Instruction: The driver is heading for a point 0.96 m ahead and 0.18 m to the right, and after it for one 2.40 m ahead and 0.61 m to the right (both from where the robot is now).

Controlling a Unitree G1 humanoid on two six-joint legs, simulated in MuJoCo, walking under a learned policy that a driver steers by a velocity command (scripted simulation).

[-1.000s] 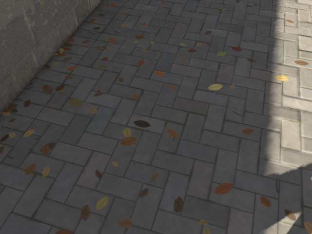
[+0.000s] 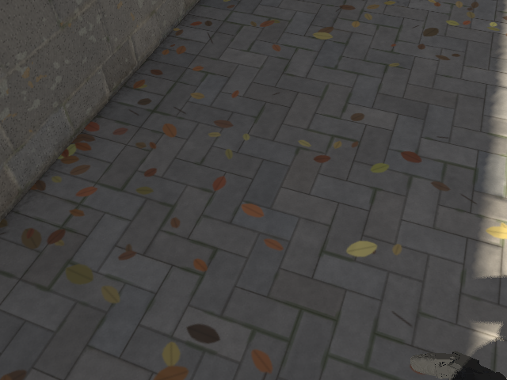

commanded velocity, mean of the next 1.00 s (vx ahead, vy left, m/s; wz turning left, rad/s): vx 1.00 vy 0.00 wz -0.26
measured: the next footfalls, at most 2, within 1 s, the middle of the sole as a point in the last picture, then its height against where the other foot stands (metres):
left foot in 0.16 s outside the picture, level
right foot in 0.58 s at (343, 278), level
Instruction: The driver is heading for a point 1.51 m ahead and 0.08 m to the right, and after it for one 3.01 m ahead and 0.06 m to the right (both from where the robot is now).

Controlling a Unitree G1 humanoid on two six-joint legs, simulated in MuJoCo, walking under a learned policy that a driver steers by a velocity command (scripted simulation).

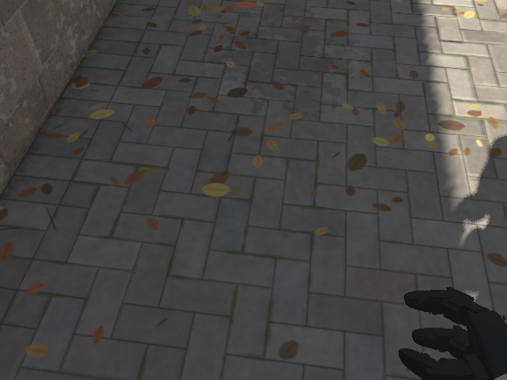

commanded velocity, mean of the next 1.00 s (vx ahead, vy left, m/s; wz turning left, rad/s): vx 1.00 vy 0.00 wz -0.15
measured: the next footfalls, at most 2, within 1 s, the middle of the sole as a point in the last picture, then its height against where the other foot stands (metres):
left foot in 0.02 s outside the picture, level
right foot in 0.44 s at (348, 352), level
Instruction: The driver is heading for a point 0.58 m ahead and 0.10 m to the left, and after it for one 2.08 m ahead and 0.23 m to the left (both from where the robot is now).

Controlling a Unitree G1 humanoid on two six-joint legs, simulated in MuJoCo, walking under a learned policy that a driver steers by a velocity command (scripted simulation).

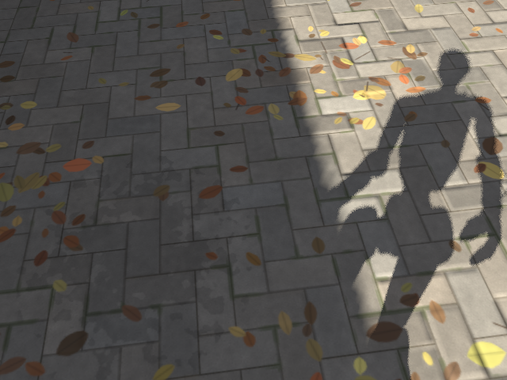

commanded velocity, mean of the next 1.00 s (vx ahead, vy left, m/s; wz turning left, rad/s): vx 1.00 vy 0.00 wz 0.43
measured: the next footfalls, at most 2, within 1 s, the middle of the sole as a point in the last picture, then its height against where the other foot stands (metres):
right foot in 0.32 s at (317, 351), level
left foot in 0.76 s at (171, 275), level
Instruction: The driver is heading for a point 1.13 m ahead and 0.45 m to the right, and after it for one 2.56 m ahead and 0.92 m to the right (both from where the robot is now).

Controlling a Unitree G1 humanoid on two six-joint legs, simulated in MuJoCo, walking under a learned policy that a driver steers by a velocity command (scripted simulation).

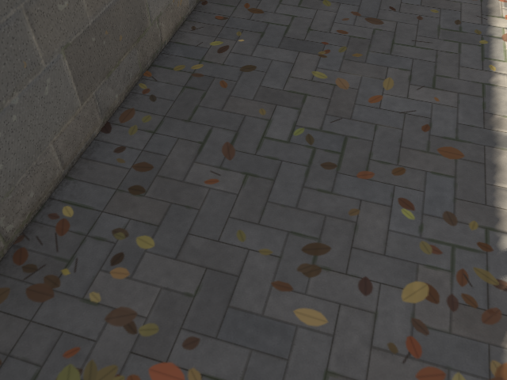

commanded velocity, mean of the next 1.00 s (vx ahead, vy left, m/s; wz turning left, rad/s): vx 1.00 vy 0.00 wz -0.76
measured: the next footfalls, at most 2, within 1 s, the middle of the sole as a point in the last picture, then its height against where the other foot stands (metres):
right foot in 0.22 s outside the picture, level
left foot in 0.64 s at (283, 265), level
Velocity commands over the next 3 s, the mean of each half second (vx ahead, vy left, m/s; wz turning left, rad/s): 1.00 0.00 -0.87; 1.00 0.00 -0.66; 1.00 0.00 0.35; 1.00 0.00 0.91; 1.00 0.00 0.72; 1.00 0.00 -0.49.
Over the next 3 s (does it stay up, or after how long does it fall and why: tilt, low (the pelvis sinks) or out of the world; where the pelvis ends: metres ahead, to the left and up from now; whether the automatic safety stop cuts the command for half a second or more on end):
stays up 2.52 -0.84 -0.01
